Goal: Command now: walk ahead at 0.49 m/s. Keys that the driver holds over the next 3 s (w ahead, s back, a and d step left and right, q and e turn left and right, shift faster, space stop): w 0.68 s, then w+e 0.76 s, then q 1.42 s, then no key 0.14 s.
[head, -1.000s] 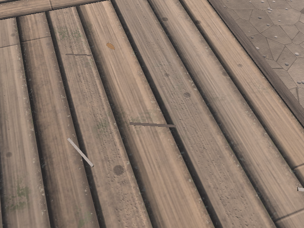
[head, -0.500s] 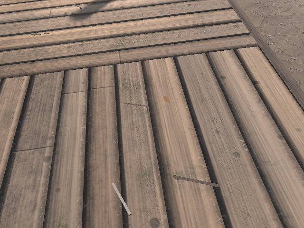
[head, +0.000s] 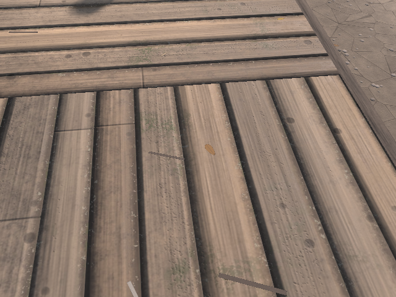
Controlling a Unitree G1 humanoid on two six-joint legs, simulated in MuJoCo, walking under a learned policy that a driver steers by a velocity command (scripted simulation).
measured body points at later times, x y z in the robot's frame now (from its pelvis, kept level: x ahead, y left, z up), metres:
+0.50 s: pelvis +0.29 -0.05 +0.00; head +0.31 -0.06 +0.45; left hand +0.34 +0.22 -0.13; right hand +0.33 -0.30 -0.15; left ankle +0.25 +0.09 -0.66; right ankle +0.31 -0.11 -0.74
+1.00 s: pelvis +0.56 +0.01 +0.00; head +0.59 +0.02 +0.45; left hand +0.60 +0.26 -0.15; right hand +0.63 -0.26 -0.13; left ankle +0.60 +0.08 -0.74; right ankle +0.47 -0.12 -0.66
